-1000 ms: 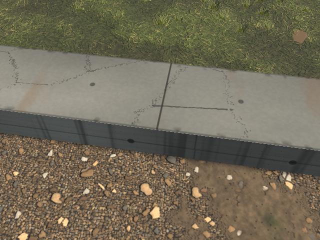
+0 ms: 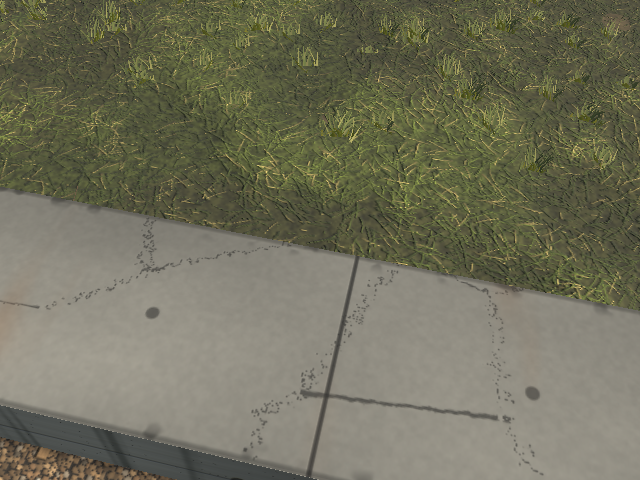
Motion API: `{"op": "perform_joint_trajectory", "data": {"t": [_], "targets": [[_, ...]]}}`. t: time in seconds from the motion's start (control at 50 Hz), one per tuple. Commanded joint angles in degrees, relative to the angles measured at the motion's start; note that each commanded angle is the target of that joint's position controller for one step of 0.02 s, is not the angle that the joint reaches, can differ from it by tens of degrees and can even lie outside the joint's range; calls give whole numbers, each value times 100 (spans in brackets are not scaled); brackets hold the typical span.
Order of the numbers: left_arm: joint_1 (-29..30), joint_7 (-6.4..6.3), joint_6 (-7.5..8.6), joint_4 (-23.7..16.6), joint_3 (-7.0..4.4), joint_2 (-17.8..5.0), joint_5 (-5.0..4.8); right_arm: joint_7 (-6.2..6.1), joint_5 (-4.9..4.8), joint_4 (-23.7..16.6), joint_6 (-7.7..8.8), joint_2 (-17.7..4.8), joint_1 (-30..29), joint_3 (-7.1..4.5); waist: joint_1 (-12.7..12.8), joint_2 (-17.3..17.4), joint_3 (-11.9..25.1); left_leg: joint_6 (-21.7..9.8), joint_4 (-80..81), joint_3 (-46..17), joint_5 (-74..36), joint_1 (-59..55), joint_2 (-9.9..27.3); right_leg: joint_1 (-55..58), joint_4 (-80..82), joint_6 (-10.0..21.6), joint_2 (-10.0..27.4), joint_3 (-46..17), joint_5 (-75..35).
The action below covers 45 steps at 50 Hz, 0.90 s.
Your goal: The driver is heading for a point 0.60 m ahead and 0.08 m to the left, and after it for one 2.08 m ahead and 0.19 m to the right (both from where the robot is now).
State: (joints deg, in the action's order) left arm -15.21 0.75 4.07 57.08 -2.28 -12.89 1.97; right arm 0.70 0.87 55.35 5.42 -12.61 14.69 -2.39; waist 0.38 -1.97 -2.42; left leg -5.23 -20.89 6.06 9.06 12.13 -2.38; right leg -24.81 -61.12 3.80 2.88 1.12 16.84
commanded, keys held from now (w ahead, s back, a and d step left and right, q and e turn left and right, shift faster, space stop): w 1.00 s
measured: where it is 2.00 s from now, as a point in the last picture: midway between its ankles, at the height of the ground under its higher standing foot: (304, 198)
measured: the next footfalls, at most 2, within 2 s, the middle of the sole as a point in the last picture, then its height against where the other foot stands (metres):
right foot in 0.34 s outside the picture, level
left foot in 0.82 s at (275, 397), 0.19 m higher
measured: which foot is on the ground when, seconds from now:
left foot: down 0.00-0.34, up 0.36-0.80, down 0.82-1.00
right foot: up 0.00-0.32, down 0.34-0.86, up 0.88-1.00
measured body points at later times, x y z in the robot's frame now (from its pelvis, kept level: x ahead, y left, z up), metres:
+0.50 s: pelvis +0.21 -0.03 -0.01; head +0.21 -0.04 +0.44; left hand +0.16 +0.21 -0.15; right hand +0.28 -0.26 -0.16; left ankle +0.17 +0.08 -0.55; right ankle +0.20 -0.09 -0.74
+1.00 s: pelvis +0.50 +0.04 +0.11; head +0.51 +0.04 +0.56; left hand +0.59 +0.29 -0.01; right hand +0.55 -0.20 -0.03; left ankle +0.54 +0.09 -0.56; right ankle +0.44 -0.15 -0.36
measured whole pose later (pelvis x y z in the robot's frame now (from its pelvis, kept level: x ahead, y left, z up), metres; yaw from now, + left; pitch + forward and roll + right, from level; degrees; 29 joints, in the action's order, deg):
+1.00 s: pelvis +0.50 +0.04 +0.11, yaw +0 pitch +3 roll +2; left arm -14.4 4.6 5.7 50.4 -2.1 -13.4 2.2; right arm 3.9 4.9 57.4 4.2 -12.4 14.6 -1.2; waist -0.4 -1.9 1.4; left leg -7.8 -56.5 11.7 25.5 33.3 -3.0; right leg -44.4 -109.3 13.4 -5.5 -16.8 -4.7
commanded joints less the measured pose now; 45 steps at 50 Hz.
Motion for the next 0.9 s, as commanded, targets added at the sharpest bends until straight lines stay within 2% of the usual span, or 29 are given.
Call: {"op": "perform_joint_trajectory", "data": {"t": [0.02, 0.12, 0.16, 0.22, 0.28, 0.3, 0.32, 0.34, 0.36, 0.38, 0.4, 0.44, 0.46, 0.52, 0.56, 0.62, 0.66, 0.68, 0.7, 0.72, 0.74, 0.76, 0.78, 0.8, 0.82, 0.84, 0.86, 0.88, 0.9], "targets": [[-472, 50, -83, -43, -35, -156, 54, -25, -64, -16, 142, -552, 431, -83, 159, 559, 188, -604, 1168, -1182, -1772, -484, 1462, -469, 7, -111, 215, -12, -373], [778, 65, -101, -426, 17, -114, 8, -51, -39, 132, 116, -530, 763, -43, -95, 583, -112, -565, 1284, -811, -1867, -583, 1281, -786, 1370, -315, 209, 201, -1020], [637, -1, -133, -348, 90, 67, -27, -79, 47, 244, 81, -461, 1043, -28, -96, 825, 56, -625, 1095, -643, -1837, -528, 1272, -319, 1489, -281, 52, 418, -886], [996, -74, -111, -488, 106, 22, -5, -115, 70, 297, 33, -429, 1227, -8, -192, 676, -180, -742, 858, -767, -2249, -605, 1440, -185, 1904, -142, -79, 538, -680], [41, -213, -29, -273, 32, -63, -1, -169, 88, 241, -25, -523, 964, -23, 307, 648, 225, -817, -329, -834, -4283, -971, 1637, 531, 2149, 254, -325, 526, 97], [-703, -238, 51, -32, -11, -28, -46, -142, -26, 204, -40, -540, 731, -34, 698, 492, 417, -703, -1330, -589, -4849, -833, 1342, 1324, 3007, 366, -455, 569, -558], [-1350, -244, 125, 233, -87, -168, -42, -104, -133, 146, -27, -564, 568, -61, 938, 332, 562, -491, -2401, -472, -4116, -247, 1053, 2265, 3838, 410, -373, 340, -1175], [-1867, -278, 148, 292, -251, -903, 71, -72, -208, -141, 11, -273, 403, 4, 988, -620, 786, -139, -4374, -149, -1406, 968, 438, 3104, 4485, 615, 1154, -1551, -2043], [-1686, -213, 41, 351, -366, -1266, -54, -89, -160, -46, -45, 60, 1164, 12, 310, -1016, 777, -3, -5788, -359, 1578, 2247, -135, 3427, 4559, 1291, 2033, -3020, -3249], [-1336, -163, -32, 289, -343, -948, -190, -95, 52, 41, -131, -5, 1192, -4, 263, -441, 470, 17, -6529, -637, 1555, 2703, 170, 2813, 4752, 1675, 2082, -2963, -1078], [-934, -99, -46, 223, -217, -409, -202, -61, 147, -51, -155, -46, 756, -44, 189, -159, -89, 14, -6910, -662, 1230, 3125, 360, 2234, 5085, 1506, 1726, -2561, 594], [-788, -84, -26, 318, -42, 58, -116, 31, 130, -248, -226, 41, 449, -63, -106, -169, -569, 19, -7468, -597, 866, 3690, 517, 1588, 5247, 1031, 1128, -1853, 1217], [-888, -106, 2, 406, -9, 91, -86, 80, 136, -317, -289, 217, 382, -17, -181, -108, -568, 42, -7769, -563, 715, 3888, 549, 1390, 5164, 951, 976, -1575, 982], [-1313, -71, 116, 632, 29, -69, -63, 9, 125, -799, -423, 506, -264, 124, -151, 61, -515, 70, -8952, -471, 985, 5118, 526, 1251, 5013, 1000, 1035, -1302, 243], [-1753, -34, 203, 776, 53, -136, -46, -171, 104, -1266, -494, 713, -954, 246, 12, -181, -499, 11, -10508, -380, 1536, 6291, 453, 1527, 5167, 1175, 1287, -1499, 355], [-1871, -49, 259, 886, 175, -165, -78, -292, 72, -2075, -455, 785, -2091, 434, 104, -192, -801, -146, -10854, -449, 2106, 7636, 523, 1839, 5389, 982, 1335, -1419, 536], [-1947, -120, 261, 932, 221, -256, -79, -282, 28, -2493, -422, 790, -2458, 538, 66, -44, -759, -198, -10328, -382, 2393, 7946, 678, 2142, 5500, 735, 1296, -1078, 356], [-2039, -161, 168, 1076, 287, -93, -177, -245, 69, -2799, -429, 909, -2774, 656, 47, 129, -743, -232, -9310, -152, 2238, 7467, 868, 1823, 5762, 555, 1026, -799, 105], [-2142, -234, 111, 1110, 318, -97, -192, -200, 75, -2964, -442, 883, -2906, 685, 153, 74, -669, -191, -8818, 116, 2175, 7134, 843, 1817, 6032, 645, 937, -715, -513], [-2127, -356, 53, 1057, 299, -128, -316, -111, 112, -3026, -513, 900, -2684, 753, 106, -40, -309, -249, -7702, 266, 1966, 5711, 939, 1590, 6703, 865, 980, -525, -1861], [-2361, -392, -10, 1113, 309, -91, -364, -102, 92, -3007, -566, 895, -2710, 761, 270, 1, -152, -277, -7199, 538, 1994, 5016, 784, 1808, 6791, 889, 883, -202, -2986], [-1909, -346, 30, 791, 368, -74, -398, -41, -29, -2749, -534, 870, -2127, 725, -74, 126, 279, -365, -6111, 846, 1765, 3311, 523, 1505, 6323, 877, 730, 279, -5721], [-1918, -295, 101, 634, 259, -574, -382, -41, -59, -2546, -527, 650, -1620, 622, -293, -214, 1009, -363, -5943, 1085, 1726, 2226, 92, 1746, 5483, 913, 967, 314, -8797], [-1936, -259, 133, 541, 117, -1047, -328, -54, -94, -2297, -546, 381, -842, 459, -741, -663, 1895, -423, -5550, 912, 2051, 1548, -197, 2520, 4345, 877, 1180, 217, -10363], [-1659, -158, 153, 447, -77, -1471, -372, -20, -33, -2076, -515, 100, 1, 321, -1176, -1050, 2396, -540, -4819, 446, 2183, 936, -287, 3000, 3078, 737, 1322, 201, -10864], [-1659, -73, 241, 268, -163, -1380, -499, -1, 105, -1696, -480, -354, 815, 118, -1382, -769, 2918, -830, -4027, -1358, 2900, -213, 362, 2079, 1361, 568, 972, 37, -9834], [-1482, 165, 319, -65, -146, -796, -449, -72, 128, -1373, -552, -1077, 1253, -115, -1304, 877, 2943, -1480, -1463, -4758, 4041, -964, 1612, 425, -875, 269, -229, -240, -4971], [-1134, 275, 372, -215, -222, -421, -102, -107, -8, -1172, -642, -1291, 750, -283, -1023, 1223, 2655, -1352, 512, -6931, 4258, -710, 2022, -670, -3626, 117, -939, -912, -1393], [-837, 204, 308, -643, -161, 85, 5, -46, -49, -1045, -554, -1035, -59, -246, -394, 621, 1756, -1072, 399, -6270, 4164, 154, 2201, -1509, -5001, 141, -653, -1301, -1389]]}}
